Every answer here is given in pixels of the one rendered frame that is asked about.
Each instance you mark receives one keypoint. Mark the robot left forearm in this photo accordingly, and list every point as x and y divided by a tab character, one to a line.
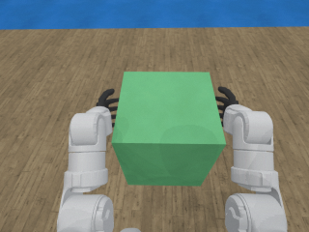
87	146

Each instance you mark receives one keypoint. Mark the robot right upper arm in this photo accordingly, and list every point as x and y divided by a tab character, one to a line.
252	212

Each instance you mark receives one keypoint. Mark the robot right forearm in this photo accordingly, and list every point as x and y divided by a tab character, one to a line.
253	168

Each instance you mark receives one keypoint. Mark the right robot hand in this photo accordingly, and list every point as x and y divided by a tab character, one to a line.
227	102

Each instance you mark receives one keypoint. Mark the robot left upper arm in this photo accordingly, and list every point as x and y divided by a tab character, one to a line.
86	213

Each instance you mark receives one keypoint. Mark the carton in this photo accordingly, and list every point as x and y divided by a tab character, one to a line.
167	130

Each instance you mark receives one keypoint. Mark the left robot hand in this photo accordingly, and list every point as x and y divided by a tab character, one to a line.
102	101

